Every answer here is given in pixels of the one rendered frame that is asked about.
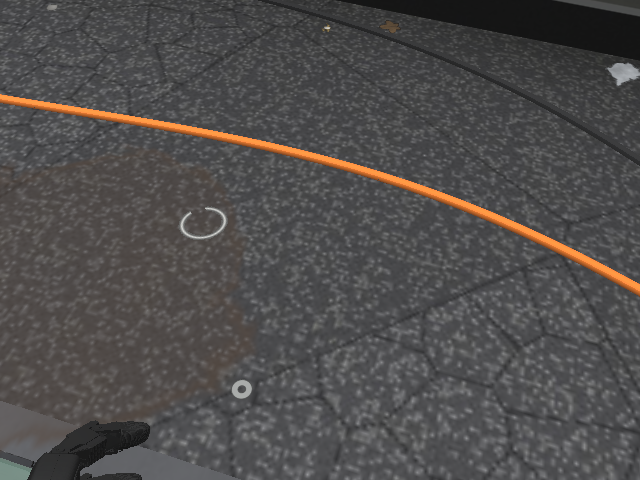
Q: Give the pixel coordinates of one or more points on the left robot hand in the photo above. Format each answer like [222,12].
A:
[86,445]

